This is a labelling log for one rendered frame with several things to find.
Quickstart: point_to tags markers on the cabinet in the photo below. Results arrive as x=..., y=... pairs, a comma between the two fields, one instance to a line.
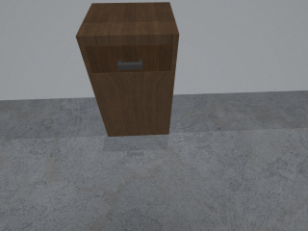
x=131, y=103

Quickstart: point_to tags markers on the drawer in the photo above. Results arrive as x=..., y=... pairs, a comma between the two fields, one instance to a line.
x=154, y=57

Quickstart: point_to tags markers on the handle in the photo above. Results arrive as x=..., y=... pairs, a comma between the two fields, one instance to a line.
x=129, y=65

